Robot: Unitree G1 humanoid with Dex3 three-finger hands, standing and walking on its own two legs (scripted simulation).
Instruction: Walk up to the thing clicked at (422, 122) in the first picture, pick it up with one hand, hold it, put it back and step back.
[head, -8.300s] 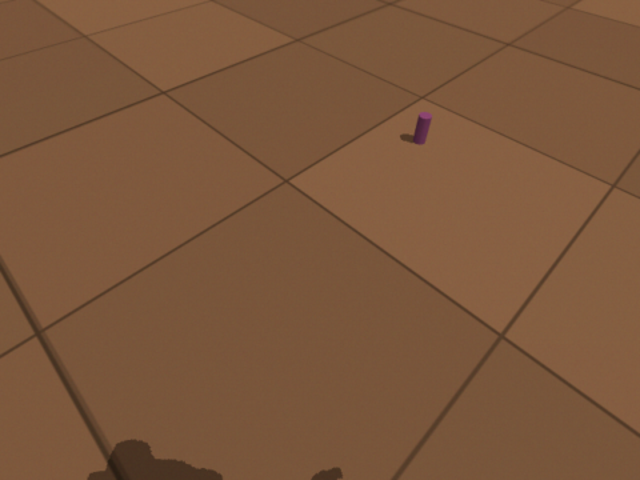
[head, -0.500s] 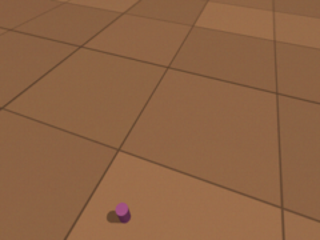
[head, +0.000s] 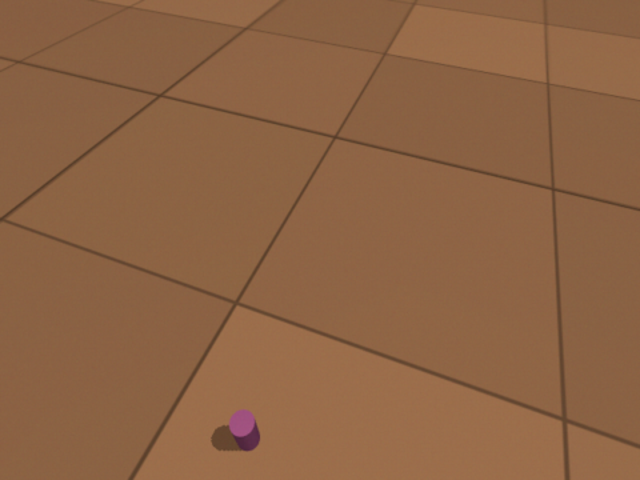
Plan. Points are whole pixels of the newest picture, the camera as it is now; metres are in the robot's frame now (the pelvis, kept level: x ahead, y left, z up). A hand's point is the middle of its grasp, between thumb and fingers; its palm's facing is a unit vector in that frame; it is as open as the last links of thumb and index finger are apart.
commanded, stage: stand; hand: left
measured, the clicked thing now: (245, 431) +0.36 +0.19 -0.70
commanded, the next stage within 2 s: go down in 0.36 s
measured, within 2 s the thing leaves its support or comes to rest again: neither
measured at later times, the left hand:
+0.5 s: hand out of the picture +0.07 +0.25 -0.16, palm faces -0.01 -0.94 -0.34, open 7.5 cm
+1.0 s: hand out of the picture +0.15 +0.28 -0.21, palm faces +0.07 -0.95 -0.31, open 16.3 cm
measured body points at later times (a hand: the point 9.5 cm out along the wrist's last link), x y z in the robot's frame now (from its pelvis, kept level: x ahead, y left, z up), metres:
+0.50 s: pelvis +0.00 +0.00 +0.00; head +0.01 +0.00 +0.45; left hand +0.07 +0.30 -0.13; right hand +0.07 -0.30 -0.13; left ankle +0.01 +0.13 -0.75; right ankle -0.03 -0.12 -0.75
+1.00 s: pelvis -0.02 +0.00 -0.08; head +0.07 +0.01 +0.36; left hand +0.15 +0.33 -0.18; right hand +0.09 -0.27 -0.18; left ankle +0.01 +0.13 -0.75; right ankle -0.03 -0.12 -0.75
